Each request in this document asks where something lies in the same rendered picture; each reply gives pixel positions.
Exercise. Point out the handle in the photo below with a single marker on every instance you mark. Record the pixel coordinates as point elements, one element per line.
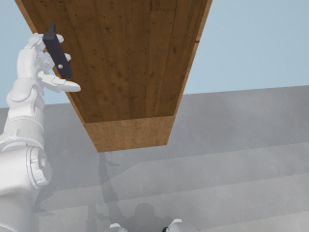
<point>56,52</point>

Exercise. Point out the right robot thigh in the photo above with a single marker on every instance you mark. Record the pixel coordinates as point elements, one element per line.
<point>181,227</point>

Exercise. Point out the robot right shin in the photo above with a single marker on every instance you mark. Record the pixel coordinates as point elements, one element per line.
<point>176,220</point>

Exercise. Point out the cupboard door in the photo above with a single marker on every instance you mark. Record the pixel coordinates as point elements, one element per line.
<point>129,57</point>

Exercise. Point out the left robot upper arm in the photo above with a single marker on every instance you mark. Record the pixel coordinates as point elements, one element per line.
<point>23,173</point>

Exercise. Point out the left robot hand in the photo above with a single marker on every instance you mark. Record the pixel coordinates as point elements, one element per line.
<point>30,65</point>

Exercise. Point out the left robot forearm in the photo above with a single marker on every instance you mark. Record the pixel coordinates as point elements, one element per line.
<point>25,122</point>

